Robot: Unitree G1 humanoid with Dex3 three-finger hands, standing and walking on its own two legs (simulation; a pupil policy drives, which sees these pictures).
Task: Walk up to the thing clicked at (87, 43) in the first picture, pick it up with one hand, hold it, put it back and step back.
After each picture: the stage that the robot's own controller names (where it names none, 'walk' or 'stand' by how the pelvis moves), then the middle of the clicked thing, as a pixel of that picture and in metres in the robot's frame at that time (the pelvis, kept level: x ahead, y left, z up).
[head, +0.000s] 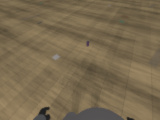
stand; (87, 43) +1.61 +0.04 -0.72
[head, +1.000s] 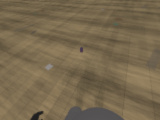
walk; (81, 49) +1.46 +0.28 -0.71
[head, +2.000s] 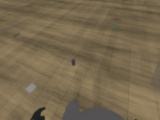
walk; (73, 62) +0.96 +0.33 -0.71
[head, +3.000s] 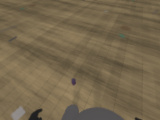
walk; (73, 81) +0.58 +0.22 -0.70
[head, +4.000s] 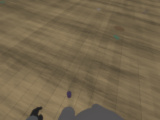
stand; (69, 94) +0.36 +0.17 -0.71
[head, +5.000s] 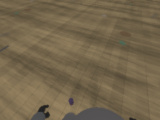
stand; (71, 101) +0.32 +0.19 -0.72
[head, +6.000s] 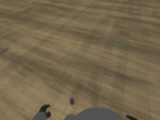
stand; (72, 101) +0.33 +0.19 -0.73
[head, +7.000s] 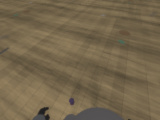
stand; (71, 101) +0.32 +0.19 -0.73
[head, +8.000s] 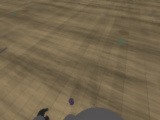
stand; (71, 101) +0.32 +0.19 -0.73
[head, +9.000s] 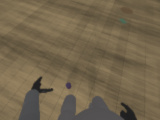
go down; (68, 85) +0.35 +0.18 -0.63
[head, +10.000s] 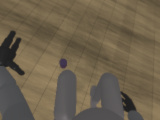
go down; (63, 63) +0.41 +0.20 -0.31
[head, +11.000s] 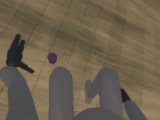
close in; (52, 58) +0.41 +0.22 -0.26
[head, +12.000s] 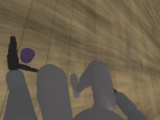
close; (27, 56) +0.41 +0.24 -0.22
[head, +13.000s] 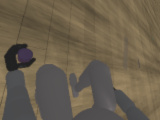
close; (24, 56) +0.39 +0.25 -0.22
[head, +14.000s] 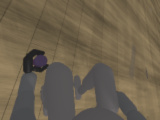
lift; (39, 61) +0.35 +0.22 -0.20
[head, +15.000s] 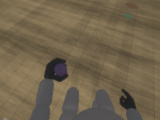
lift; (61, 72) +0.31 +0.18 +0.01
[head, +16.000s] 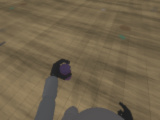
hold; (65, 72) +0.33 +0.16 +0.03
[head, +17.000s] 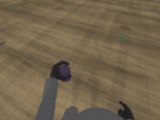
hold; (65, 74) +0.32 +0.17 +0.01
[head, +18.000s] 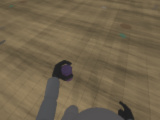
crouch; (67, 73) +0.32 +0.16 +0.01
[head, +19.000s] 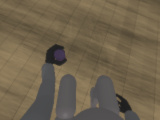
crouch; (60, 57) +0.42 +0.18 -0.08
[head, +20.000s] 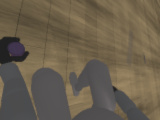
lower; (17, 51) +0.43 +0.26 -0.22
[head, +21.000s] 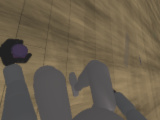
lower; (20, 53) +0.41 +0.26 -0.23
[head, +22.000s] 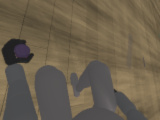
lower; (22, 53) +0.41 +0.26 -0.22
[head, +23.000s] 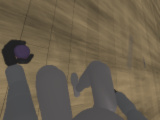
lower; (22, 53) +0.41 +0.27 -0.22
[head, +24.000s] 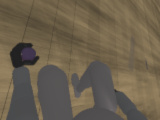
loosen; (28, 55) +0.40 +0.25 -0.22
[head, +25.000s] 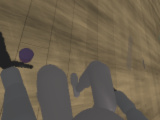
withdraw; (26, 56) +0.40 +0.25 -0.23
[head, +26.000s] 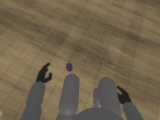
walk; (69, 67) +0.42 +0.18 -0.40
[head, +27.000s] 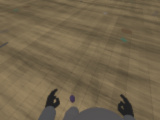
stand; (72, 99) +0.34 +0.16 -0.66
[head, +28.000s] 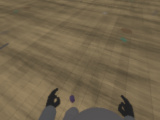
stand; (72, 99) +0.35 +0.17 -0.67
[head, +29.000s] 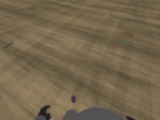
stand; (73, 99) +0.35 +0.15 -0.70
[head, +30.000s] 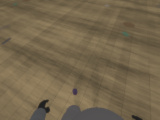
walk; (75, 91) +0.38 +0.15 -0.71
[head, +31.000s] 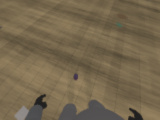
walk; (75, 77) +0.54 +0.11 -0.71
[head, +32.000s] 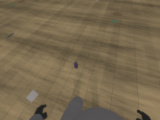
walk; (75, 65) +0.82 +0.25 -0.69
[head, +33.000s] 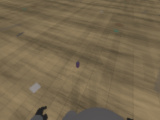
stand; (77, 64) +0.98 +0.19 -0.71
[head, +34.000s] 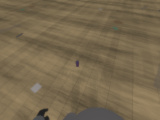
stand; (77, 63) +0.98 +0.21 -0.73
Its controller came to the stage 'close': yes
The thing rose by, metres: 0.72
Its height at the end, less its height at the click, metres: +0.00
